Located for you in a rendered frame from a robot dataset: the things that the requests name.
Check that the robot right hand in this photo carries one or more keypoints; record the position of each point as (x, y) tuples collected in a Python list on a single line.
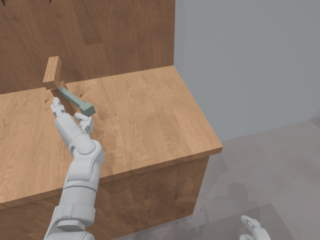
[(254, 227)]

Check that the tap lever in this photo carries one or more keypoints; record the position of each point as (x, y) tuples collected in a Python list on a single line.
[(86, 109)]

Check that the counter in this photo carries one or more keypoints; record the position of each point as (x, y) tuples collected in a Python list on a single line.
[(117, 55)]

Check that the robot left hand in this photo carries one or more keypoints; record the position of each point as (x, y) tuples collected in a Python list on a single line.
[(66, 125)]

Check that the robot left forearm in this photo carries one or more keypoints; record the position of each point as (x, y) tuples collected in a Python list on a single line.
[(76, 207)]

